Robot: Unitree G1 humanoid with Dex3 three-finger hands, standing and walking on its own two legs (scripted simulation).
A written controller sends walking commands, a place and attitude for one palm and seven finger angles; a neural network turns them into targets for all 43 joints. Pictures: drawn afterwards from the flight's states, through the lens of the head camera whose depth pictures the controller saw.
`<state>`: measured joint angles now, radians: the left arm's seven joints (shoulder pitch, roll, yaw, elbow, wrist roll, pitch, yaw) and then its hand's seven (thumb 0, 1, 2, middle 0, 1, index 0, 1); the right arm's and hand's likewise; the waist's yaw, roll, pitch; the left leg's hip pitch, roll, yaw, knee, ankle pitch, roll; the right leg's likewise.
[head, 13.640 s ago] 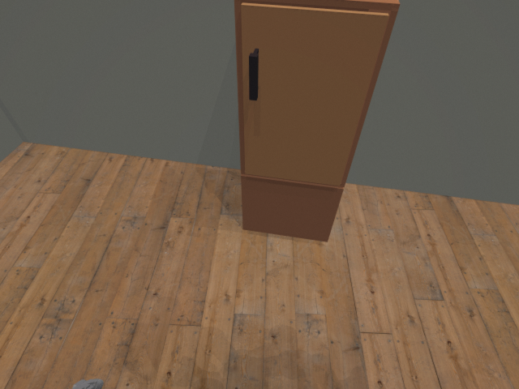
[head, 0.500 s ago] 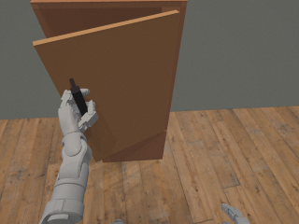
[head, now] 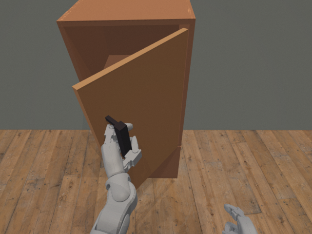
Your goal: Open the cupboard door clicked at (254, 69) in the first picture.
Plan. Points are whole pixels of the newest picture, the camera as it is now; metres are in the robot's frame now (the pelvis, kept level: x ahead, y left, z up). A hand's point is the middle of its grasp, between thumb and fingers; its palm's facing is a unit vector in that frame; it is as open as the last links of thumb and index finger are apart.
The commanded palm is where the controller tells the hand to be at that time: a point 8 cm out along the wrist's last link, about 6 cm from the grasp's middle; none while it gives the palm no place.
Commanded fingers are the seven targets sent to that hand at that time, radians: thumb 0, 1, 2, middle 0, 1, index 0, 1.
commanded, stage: open thumb and fingers to let go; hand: left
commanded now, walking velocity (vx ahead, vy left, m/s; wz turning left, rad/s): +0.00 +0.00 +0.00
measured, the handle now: (119, 138) +0.34 +0.11 +0.09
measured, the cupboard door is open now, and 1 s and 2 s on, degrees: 50 50 52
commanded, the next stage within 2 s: slide the hand sideways off the handle in 0.78 s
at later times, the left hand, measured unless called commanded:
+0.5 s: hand (132, 148) +0.31 +0.07 +0.09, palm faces +0.35 -0.94 +0.00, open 12.6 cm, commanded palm +0.26 +0.12 +0.08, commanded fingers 0.00 -0.50 0.30 -0.25 -0.90 -0.25 -0.90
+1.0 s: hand (132, 157) +0.29 +0.07 +0.08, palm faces +0.06 -1.00 -0.05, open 15.6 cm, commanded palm +0.26 +0.11 +0.08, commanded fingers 0.00 -0.50 0.30 -0.15 -0.30 -0.15 -0.30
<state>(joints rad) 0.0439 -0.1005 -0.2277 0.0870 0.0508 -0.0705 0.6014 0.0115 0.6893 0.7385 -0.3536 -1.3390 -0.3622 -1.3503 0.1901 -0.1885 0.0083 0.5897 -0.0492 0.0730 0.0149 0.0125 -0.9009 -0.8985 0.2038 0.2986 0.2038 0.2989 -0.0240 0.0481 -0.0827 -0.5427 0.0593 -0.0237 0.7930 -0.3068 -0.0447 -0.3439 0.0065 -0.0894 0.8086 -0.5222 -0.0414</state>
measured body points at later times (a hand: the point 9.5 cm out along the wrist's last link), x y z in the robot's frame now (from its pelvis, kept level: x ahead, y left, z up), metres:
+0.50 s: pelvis +0.00 +0.01 +0.00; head +0.00 -0.01 +0.45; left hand +0.28 +0.12 +0.09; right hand +0.17 -0.22 -0.10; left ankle +0.06 +0.16 -0.70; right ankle -0.06 -0.08 -0.70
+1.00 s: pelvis -0.02 +0.02 -0.01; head -0.01 +0.01 +0.44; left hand +0.28 +0.12 +0.09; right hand +0.16 -0.19 -0.10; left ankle +0.06 +0.16 -0.70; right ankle -0.06 -0.08 -0.70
